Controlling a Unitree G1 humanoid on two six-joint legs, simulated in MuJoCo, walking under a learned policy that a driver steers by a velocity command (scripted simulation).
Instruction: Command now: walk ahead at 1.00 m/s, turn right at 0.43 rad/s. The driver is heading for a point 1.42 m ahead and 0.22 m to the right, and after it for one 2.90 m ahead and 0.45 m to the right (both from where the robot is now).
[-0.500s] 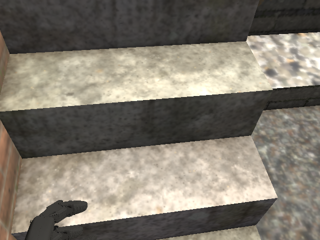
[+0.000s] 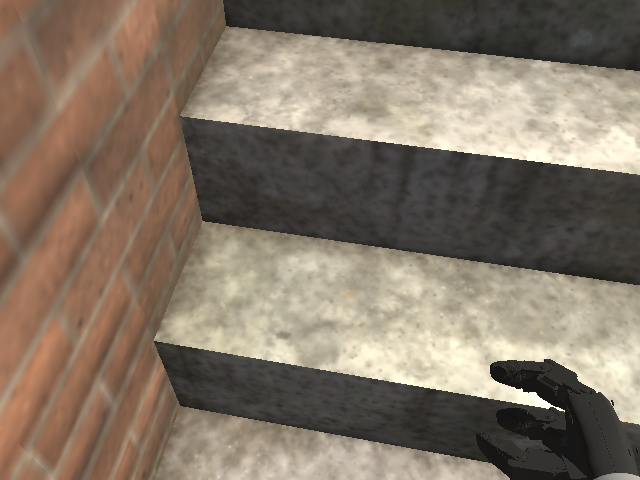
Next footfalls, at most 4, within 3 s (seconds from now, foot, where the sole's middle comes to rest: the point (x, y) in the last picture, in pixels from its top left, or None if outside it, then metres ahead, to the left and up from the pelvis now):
0.30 left None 0.38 0.20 -0.49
0.78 right None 0.30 -0.27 -0.49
1.12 left None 0.28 -0.06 -0.48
1.44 right None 0.28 -0.24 -0.40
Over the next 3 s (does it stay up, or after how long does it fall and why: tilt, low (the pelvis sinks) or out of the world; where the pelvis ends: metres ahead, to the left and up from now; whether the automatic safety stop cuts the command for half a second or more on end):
falls after 1.82 s (tilt)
